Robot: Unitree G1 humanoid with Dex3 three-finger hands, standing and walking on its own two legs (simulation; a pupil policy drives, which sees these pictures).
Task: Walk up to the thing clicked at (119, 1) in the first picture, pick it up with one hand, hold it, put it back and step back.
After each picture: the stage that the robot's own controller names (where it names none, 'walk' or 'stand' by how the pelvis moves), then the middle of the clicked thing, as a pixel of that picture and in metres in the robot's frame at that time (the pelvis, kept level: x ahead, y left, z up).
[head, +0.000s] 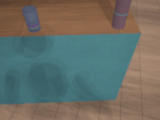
stand; (122, 4) +0.73 -0.17 +0.11
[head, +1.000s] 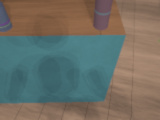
rise first; (103, 1) +0.65 -0.04 +0.13
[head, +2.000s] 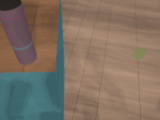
rise first; (18, 32) +0.44 +0.23 +0.14
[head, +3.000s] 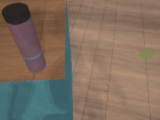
stand; (28, 43) +0.42 +0.21 +0.12
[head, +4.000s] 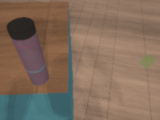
stand; (32, 56) +0.38 +0.19 +0.11
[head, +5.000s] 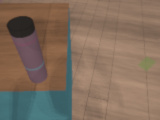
stand; (31, 54) +0.40 +0.20 +0.10
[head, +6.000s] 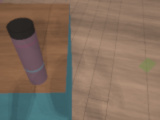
stand; (31, 56) +0.39 +0.20 +0.10
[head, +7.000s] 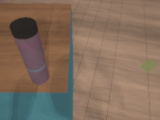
stand; (33, 55) +0.39 +0.19 +0.10
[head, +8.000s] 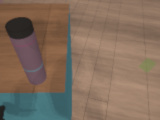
rise first; (30, 55) +0.39 +0.21 +0.11
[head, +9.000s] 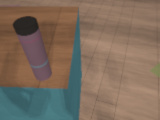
go down; (35, 52) +0.41 +0.22 +0.11
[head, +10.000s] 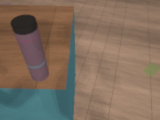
go down; (33, 52) +0.41 +0.20 +0.11
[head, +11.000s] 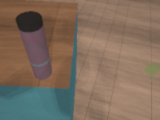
go down; (37, 50) +0.41 +0.19 +0.11
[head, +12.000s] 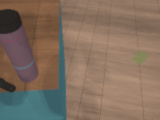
close in; (19, 51) +0.39 +0.21 +0.12
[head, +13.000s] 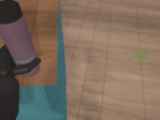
close; (20, 45) +0.40 +0.20 +0.14
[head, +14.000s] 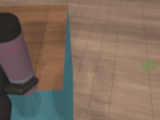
lift; (16, 62) +0.30 +0.20 +0.19
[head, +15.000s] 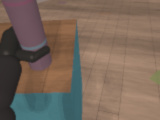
hold; (29, 28) +0.33 +0.16 +0.30
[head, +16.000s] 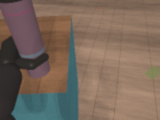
hold; (27, 37) +0.34 +0.16 +0.26
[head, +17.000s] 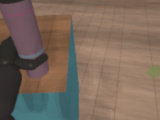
crouch; (27, 37) +0.34 +0.17 +0.26
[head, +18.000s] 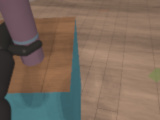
crouch; (20, 23) +0.35 +0.18 +0.29
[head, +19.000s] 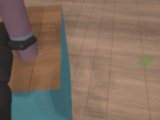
lower; (17, 21) +0.44 +0.20 +0.23
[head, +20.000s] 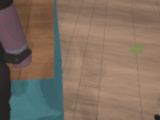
lower; (11, 34) +0.43 +0.22 +0.15
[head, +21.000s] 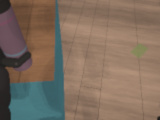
lower; (10, 38) +0.42 +0.22 +0.15
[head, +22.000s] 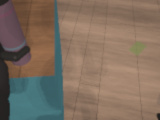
lower; (9, 31) +0.44 +0.22 +0.16
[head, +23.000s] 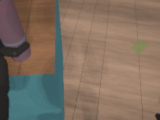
rest; (9, 27) +0.45 +0.22 +0.16
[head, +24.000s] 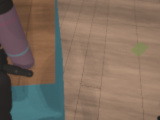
withdraw; (12, 37) +0.41 +0.21 +0.15
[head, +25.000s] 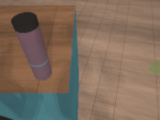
sink last; (35, 51) +0.40 +0.20 +0.12
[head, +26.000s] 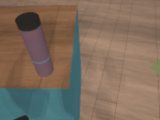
stand; (37, 48) +0.42 +0.21 +0.11
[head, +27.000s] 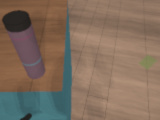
stand; (28, 49) +0.40 +0.21 +0.11
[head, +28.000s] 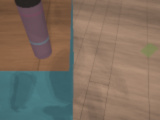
walk; (36, 28) +0.47 +0.18 +0.12
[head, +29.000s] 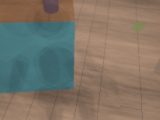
walk; out of the picture +0.70 +0.18 +0.13
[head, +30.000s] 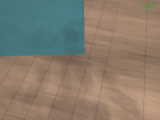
walk; out of the picture +1.08 +0.17 +0.13
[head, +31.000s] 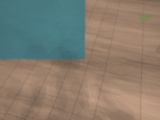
stand; out of the picture +1.16 +0.14 +0.12
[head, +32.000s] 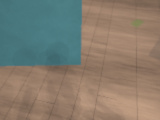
stand; out of the picture +1.14 +0.14 +0.10
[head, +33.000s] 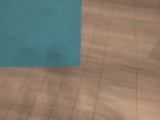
stand; out of the picture +1.12 +0.14 +0.10
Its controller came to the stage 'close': yes
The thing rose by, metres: 0.20
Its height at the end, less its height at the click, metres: +0.00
